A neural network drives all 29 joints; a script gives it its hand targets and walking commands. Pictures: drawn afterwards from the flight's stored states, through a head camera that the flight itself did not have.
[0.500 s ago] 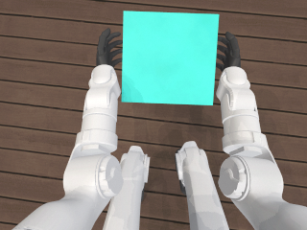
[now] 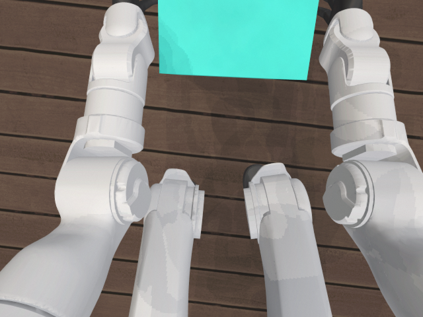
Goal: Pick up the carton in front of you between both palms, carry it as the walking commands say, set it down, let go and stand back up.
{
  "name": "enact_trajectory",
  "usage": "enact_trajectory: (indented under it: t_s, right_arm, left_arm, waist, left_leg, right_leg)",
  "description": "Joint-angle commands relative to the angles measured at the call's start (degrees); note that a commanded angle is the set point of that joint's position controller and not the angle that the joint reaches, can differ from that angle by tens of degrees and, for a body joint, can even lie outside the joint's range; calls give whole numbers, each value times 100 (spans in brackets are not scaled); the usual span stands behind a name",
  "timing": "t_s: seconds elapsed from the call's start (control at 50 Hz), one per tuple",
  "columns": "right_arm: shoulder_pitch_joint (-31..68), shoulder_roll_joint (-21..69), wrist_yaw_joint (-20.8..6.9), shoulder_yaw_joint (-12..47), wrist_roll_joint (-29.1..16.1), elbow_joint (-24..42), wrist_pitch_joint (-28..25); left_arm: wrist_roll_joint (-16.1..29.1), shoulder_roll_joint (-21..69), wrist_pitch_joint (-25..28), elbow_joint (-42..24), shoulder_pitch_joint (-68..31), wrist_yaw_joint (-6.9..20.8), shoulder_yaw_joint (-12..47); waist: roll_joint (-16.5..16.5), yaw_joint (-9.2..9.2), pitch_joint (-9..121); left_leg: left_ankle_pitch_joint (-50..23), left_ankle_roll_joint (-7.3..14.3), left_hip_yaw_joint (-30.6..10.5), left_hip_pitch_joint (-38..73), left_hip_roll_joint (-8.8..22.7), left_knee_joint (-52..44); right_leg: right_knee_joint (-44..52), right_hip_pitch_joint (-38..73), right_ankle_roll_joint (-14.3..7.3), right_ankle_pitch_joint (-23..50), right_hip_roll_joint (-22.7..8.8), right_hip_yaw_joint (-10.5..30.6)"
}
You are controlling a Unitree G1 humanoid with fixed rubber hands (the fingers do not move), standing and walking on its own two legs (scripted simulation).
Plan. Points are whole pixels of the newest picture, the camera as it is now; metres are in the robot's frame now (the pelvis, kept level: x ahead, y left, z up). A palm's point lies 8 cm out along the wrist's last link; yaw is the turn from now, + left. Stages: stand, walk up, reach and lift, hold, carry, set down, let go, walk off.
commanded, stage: set down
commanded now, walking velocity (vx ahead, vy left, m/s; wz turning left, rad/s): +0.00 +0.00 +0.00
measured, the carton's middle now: (231, 17) +0.56 -0.05 -0.25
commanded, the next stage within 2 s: none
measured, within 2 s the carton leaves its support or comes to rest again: rests again in 0.24 s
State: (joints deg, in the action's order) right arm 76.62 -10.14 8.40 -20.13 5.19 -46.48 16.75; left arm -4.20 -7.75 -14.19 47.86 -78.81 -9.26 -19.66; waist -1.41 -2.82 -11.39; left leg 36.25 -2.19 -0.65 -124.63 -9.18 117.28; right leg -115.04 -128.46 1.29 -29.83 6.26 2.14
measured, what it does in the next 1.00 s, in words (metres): lowers itself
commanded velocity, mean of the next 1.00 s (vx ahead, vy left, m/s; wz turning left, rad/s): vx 0.00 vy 0.00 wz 0.00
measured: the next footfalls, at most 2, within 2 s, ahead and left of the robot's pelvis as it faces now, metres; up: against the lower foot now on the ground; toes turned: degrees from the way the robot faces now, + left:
none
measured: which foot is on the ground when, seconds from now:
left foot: down 0.00-1.00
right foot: down 0.00-1.00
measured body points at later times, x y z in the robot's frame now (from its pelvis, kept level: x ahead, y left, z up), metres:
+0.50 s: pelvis +0.00 +0.00 -0.04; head +0.37 -0.01 +0.22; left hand +0.58 +0.11 -0.19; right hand +0.55 -0.20 -0.20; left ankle +0.09 +0.11 -0.38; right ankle +0.11 -0.11 -0.38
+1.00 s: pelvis +0.00 +0.00 -0.05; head +0.38 -0.01 +0.19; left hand +0.59 +0.11 -0.21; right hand +0.56 -0.20 -0.21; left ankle +0.09 +0.11 -0.38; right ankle +0.11 -0.11 -0.38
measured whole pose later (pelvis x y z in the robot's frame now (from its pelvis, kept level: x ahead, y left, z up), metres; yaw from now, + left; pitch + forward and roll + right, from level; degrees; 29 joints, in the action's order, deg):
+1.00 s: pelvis +0.00 +0.00 -0.05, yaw +0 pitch +33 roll -1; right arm 83.3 -13.1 -4.1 -30.3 8.7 -50.6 12.5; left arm -6.3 -11.7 -10.8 55.2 -88.5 -1.3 -22.1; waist -1.0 -3.7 -25.9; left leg 40.3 -0.8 0.3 -123.5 -9.1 130.3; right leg -127.6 -125.9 0.6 -35.3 3.3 -0.5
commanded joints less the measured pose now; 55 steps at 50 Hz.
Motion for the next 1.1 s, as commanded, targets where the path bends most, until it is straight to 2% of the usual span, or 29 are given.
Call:
enact_trajectory:
  t_s: [0.0, 0.12, 0.18, 0.2, 0.32, 0.42, 0.48, 0.56, 0.58, 0.6, 0.66, 0.68, 0.74, 0.78, 0.88, 0.96, 1.08]
  right_arm:
    - [4128, 4797, -1571, 2538, -917, 717, -384]
    - [4531, 4599, -1579, 2585, -1213, 851, -479]
    - [4413, 4567, -1607, 2455, -1200, 663, -497]
    - [4326, 4611, -1632, 2396, -1157, 578, -501]
    - [4126, 4483, -1847, 1888, -869, 120, -486]
    - [3806, 4246, -2009, 1478, -535, -380, -389]
    - [3597, 4106, -2086, 1314, -368, -514, -361]
    - [3308, 4039, -2163, 1204, -196, -723, -301]
    - [3188, 4006, -2208, 1128, -180, -649, -294]
    - [3140, 4019, -2225, 1138, -163, -668, -285]
    - [2930, 3955, -2260, 1114, -134, -776, -254]
    - [2840, 3982, -2276, 1135, -129, -761, -249]
    - [2659, 3957, -2303, 1085, -101, -884, -212]
    - [2539, 3895, -2302, 1047, -57, -941, -175]
    - [2338, 3622, -2283, 827, 125, -1096, -85]
    - [2248, 3535, -2276, 641, 213, -1278, -37]
    - [2031, 3310, -2277, 351, 342, -1496, -14]
  left_arm:
    - [819, 5015, 95, -180, -3567, 1548, 2577]
    - [1049, 4937, 176, -199, -3834, 1526, 2744]
    - [1118, 5059, 196, -66, -3795, 1533, 2809]
    - [1093, 5082, 210, 25, -3733, 1536, 2765]
    - [844, 5058, 198, 530, -3481, 1558, 2347]
    - [542, 4756, 123, 939, -3250, 1623, 1965]
    - [432, 4612, 97, 1080, -3094, 1676, 1782]
    - [336, 4449, 69, 1299, -2931, 1701, 1692]
    - [289, 4371, 68, 1231, -2873, 1721, 1636]
    - [255, 4356, 59, 1289, -2816, 1729, 1609]
    - [254, 4312, 53, 1352, -2680, 1761, 1623]
    - [222, 4272, 58, 1327, -2621, 1772, 1607]
    - [194, 4263, 31, 1405, -2500, 1792, 1631]
    - [156, 4187, 10, 1446, -2411, 1804, 1579]
    - [15, 3830, -90, 1529, -2251, 1822, 1443]
    - [-116, 3632, -131, 1623, -2136, 1836, 1268]
    - [-248, 3350, -151, 1730, -2039, 1871, 1088]
  waist:
    - [58, -179, 7572]
    - [-134, -292, 7430]
    - [-347, -365, 7167]
    - [-323, -403, 7031]
    - [-407, -503, 5900]
    - [-396, -434, 4850]
    - [-375, -442, 4447]
    - [-358, -352, 3961]
    - [-330, -410, 3946]
    - [-334, -339, 3868]
    - [-337, -403, 3665]
    - [-311, -333, 3612]
    - [-342, -342, 3432]
    - [-363, -303, 3251]
    - [-351, -336, 2801]
    - [-373, -223, 2559]
    - [-379, -192, 2257]
  left_leg:
    - [-2131, 60, 391, 2756, -49, -708]
    - [-2386, 100, 401, 2671, -20, -335]
    - [-2390, 65, 364, 2560, -21, -291]
    - [-2383, 68, 316, 2469, -13, -286]
    - [-2041, 142, 147, 2288, -24, -256]
    - [-1469, 197, 120, 1968, -11, -303]
    - [-1366, 223, 104, 1880, -8, -256]
    - [-1294, 224, 90, 1769, 12, -211]
    - [-1333, 242, 58, 1777, 1, -202]
    - [-1384, 247, 62, 1797, 3, -200]
    - [-1437, 240, 55, 1770, 22, -124]
    - [-1467, 243, 56, 1763, 15, -123]
    - [-1565, 248, 39, 1760, 37, -34]
    - [-1483, 236, 49, 1709, 40, -1]
    - [-1107, 220, 8, 1746, 79, 27]
    - [-930, 222, 20, 1719, 89, 26]
    - [-793, 243, 16, 1676, 120, 45]
  right_leg:
    - [331, 4994, 1, 2560, 84, -494]
    - [18, 5038, -68, 2927, 59, -434]
    - [-73, 4935, -125, 2960, 71, -416]
    - [-135, 4868, -134, 2996, 63, -421]
    - [-183, 3660, -141, 2247, 23, -473]
    - [-145, 3056, -151, 1580, -11, -445]
    - [-159, 2834, -159, 1402, -1, -447]
    - [-189, 2646, -168, 1287, 21, -376]
    - [-224, 2708, -167, 1339, 14, -415]
    - [-235, 2647, -173, 1346, 8, -393]
    - [-276, 2684, -186, 1448, -2, -361]
    - [-302, 2676, -181, 1468, 6, -358]
    - [-358, 2640, -176, 1548, -16, -318]
    - [-350, 2597, -184, 1431, -14, -285]
    - [-387, 2476, -188, 971, -60, -280]
    - [-407, 2402, -194, 746, -79, -263]
    - [-462, 2348, -216, 584, -112, -246]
